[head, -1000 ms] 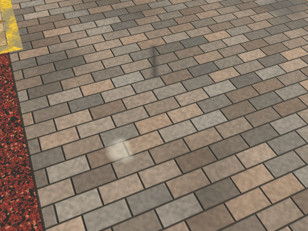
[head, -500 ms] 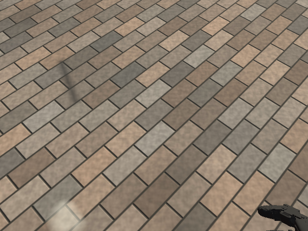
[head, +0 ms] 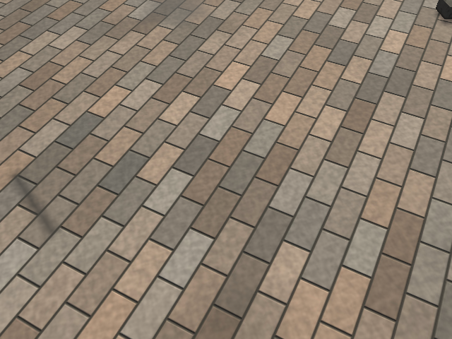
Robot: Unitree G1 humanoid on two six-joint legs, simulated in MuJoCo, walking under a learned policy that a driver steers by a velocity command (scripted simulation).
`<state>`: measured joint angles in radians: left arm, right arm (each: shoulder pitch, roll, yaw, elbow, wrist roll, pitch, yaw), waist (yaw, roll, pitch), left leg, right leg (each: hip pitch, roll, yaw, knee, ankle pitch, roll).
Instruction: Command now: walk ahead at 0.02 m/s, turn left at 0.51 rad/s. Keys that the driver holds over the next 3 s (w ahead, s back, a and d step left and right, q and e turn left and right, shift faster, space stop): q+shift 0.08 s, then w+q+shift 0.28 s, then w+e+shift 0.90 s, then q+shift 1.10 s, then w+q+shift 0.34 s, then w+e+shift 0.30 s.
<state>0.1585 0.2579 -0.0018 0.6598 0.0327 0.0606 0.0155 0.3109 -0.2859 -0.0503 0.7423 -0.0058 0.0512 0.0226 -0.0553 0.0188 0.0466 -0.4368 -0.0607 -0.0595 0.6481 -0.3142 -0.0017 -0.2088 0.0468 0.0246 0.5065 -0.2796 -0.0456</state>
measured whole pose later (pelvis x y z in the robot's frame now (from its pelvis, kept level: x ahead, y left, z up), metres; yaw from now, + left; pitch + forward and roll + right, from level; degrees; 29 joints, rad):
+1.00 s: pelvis +0.46 +0.24 -0.01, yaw +1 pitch +0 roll -1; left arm 0.48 0.32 0.06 0.89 0.01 -0.03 -0.01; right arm 0.08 -0.22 0.05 0.62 -0.08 -0.08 0.01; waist 0.06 0.00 0.01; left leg -0.60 0.08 -0.14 1.27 -0.32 -0.03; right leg -0.20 0.24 0.03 0.49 -0.27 -0.21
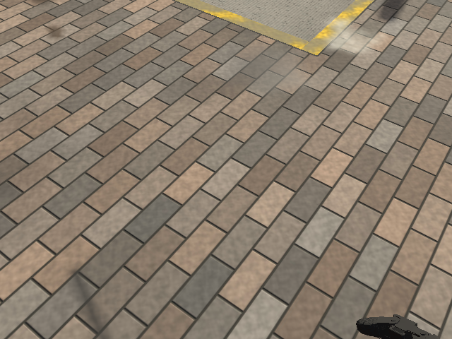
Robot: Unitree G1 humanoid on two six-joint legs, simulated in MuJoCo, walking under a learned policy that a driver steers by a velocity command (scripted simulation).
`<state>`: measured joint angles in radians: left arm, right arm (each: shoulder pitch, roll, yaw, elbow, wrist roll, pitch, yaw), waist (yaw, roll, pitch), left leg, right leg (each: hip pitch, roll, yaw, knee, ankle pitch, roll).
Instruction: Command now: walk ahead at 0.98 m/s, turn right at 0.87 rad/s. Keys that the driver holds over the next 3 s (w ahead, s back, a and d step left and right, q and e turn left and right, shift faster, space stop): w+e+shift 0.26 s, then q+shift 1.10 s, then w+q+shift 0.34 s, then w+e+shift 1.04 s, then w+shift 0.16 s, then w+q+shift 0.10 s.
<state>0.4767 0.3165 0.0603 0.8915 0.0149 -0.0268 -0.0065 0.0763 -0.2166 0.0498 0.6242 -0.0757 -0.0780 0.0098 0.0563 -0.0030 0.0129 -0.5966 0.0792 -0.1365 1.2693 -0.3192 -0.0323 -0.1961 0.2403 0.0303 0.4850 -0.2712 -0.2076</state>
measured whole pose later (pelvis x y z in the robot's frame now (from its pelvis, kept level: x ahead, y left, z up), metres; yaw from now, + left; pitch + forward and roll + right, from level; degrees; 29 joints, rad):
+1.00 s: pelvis +0.55 +0.04 -0.01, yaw +8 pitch +0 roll -1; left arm 0.21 0.30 0.06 0.70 0.02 -0.01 0.01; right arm 0.15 -0.32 -0.08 0.64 -0.02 0.08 0.05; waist 0.01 -0.02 0.05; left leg -0.36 0.02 0.06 0.63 -0.26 0.03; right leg -0.30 -0.16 -0.28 0.66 -0.33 0.02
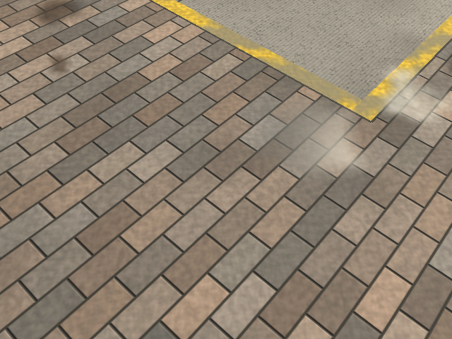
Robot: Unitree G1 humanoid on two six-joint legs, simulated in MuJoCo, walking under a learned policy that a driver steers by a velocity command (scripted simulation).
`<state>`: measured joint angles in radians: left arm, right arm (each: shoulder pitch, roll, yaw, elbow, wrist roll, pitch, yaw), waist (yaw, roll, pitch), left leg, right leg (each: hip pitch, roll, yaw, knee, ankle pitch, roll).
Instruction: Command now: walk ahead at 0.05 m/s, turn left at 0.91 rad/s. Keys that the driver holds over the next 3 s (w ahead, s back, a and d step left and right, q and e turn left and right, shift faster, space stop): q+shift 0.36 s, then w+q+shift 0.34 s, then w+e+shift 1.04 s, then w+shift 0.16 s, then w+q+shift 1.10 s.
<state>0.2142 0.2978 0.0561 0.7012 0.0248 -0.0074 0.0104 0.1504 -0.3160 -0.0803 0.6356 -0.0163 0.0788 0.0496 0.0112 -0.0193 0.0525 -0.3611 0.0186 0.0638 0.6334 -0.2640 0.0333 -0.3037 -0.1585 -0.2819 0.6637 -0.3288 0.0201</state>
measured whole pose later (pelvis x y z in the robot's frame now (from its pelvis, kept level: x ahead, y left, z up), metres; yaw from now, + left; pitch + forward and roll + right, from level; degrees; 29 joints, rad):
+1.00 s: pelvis +0.14 +0.18 +0.01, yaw +40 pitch +3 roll -1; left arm 0.50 0.27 0.05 0.88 0.00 -0.05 -0.02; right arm 0.10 -0.29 -0.02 0.63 -0.06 -0.06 0.04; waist 0.08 0.02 0.00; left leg -0.41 0.04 0.05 0.64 -0.28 0.02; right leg -0.22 -0.08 0.02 0.98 -0.43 -0.08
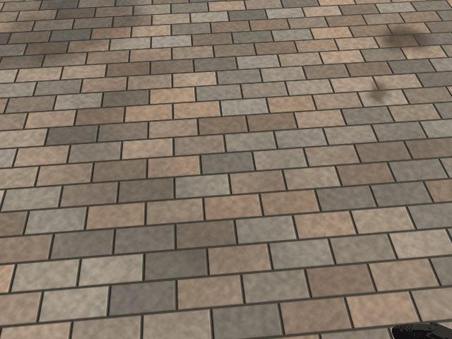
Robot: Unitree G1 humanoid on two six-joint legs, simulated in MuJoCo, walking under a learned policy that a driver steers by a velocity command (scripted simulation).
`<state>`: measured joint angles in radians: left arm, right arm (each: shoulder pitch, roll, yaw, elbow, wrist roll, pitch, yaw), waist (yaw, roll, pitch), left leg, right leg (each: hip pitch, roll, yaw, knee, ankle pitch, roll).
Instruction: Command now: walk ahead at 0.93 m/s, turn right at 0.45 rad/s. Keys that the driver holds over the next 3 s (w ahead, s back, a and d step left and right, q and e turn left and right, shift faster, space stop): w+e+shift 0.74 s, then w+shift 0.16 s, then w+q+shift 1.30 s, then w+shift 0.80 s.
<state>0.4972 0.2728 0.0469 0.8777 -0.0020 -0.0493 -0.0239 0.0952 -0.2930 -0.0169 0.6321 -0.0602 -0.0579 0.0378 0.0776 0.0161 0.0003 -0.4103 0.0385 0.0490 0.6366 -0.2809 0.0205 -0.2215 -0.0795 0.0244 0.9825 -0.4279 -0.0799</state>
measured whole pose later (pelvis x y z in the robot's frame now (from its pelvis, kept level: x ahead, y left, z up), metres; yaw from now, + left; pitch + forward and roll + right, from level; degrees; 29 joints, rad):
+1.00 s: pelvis +0.82 -0.20 +0.01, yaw -45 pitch +2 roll +2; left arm 0.16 0.34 0.04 0.72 0.05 -0.05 -0.04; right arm 0.39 -0.32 -0.05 0.82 -0.04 -0.08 0.00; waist -0.04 -0.03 0.00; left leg -0.22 -0.04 0.01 0.44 -0.25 0.01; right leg -0.52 0.03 0.06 1.19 -0.30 -0.09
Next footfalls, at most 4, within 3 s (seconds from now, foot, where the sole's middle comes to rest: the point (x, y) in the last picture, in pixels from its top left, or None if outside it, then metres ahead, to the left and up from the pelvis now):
0.40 right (276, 338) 0.48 -0.07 -0.76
0.82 left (294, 208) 0.92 -0.13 -0.76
1.22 right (411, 197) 1.00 -0.55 -0.76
1.64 left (398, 108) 1.47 -0.58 -0.76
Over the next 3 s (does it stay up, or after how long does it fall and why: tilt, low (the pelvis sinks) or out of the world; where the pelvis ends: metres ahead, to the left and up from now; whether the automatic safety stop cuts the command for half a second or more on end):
stays up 2.47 -0.43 -0.02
